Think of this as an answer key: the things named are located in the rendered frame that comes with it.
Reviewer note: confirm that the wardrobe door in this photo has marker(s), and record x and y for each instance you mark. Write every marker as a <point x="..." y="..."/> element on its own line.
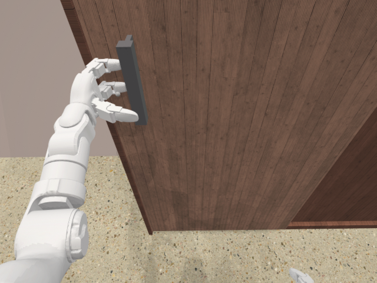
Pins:
<point x="250" y="102"/>
<point x="348" y="192"/>

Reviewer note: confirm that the handle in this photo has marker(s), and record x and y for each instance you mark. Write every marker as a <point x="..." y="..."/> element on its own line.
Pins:
<point x="129" y="66"/>

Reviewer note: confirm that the left robot hand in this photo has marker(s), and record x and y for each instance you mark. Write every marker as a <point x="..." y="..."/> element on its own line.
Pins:
<point x="85" y="90"/>

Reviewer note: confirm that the left robot upper arm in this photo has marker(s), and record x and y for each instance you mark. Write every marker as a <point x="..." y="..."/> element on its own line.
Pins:
<point x="49" y="242"/>

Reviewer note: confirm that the right robot hand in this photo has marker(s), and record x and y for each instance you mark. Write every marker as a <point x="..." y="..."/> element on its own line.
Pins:
<point x="300" y="277"/>

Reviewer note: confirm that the robot left forearm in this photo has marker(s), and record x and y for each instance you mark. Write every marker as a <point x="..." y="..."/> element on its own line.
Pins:
<point x="61" y="185"/>

